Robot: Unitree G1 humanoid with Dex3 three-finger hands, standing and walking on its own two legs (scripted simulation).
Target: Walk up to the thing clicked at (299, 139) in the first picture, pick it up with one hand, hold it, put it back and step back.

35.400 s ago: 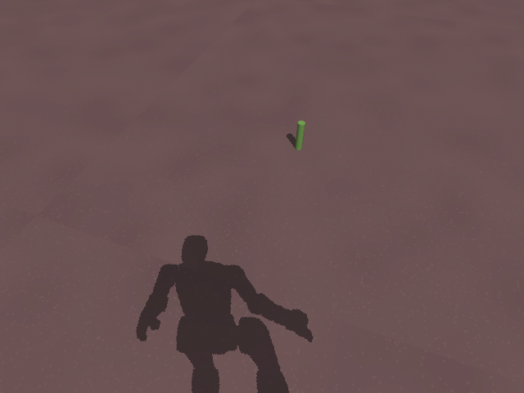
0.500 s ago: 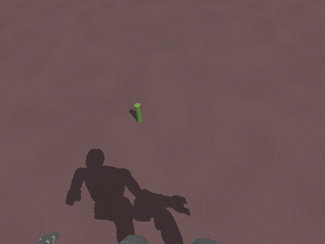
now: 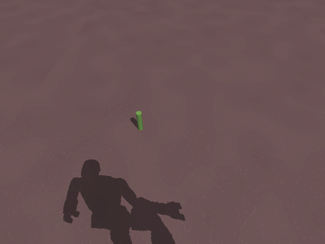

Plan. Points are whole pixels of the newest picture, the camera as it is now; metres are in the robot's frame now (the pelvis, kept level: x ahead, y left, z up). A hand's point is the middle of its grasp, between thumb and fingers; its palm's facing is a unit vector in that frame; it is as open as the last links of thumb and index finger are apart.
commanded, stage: step back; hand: left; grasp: from the side
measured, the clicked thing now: (139, 121) +1.04 +0.22 -0.67
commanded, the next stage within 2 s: stand in 0.44 s
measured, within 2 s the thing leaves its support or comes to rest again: neither
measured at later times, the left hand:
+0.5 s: hand (74, 238) +0.15 +0.26 -0.14, palm faces -0.03 -0.93 -0.37, open 7.4 cm
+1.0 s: hand out of the picture +0.09 +0.24 -0.14, palm faces -0.04 -0.94 -0.34, open 7.4 cm
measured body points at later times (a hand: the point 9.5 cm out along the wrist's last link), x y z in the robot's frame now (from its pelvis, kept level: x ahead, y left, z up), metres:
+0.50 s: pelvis +0.04 +0.00 +0.00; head +0.05 +0.00 +0.45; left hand +0.15 +0.30 -0.11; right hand +0.14 -0.30 -0.12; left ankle +0.02 +0.12 -0.73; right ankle +0.00 -0.13 -0.73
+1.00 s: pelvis +0.00 -0.01 +0.02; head +0.01 -0.01 +0.47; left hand +0.09 +0.29 -0.11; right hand +0.08 -0.31 -0.12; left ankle +0.02 +0.12 -0.73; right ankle +0.00 -0.13 -0.73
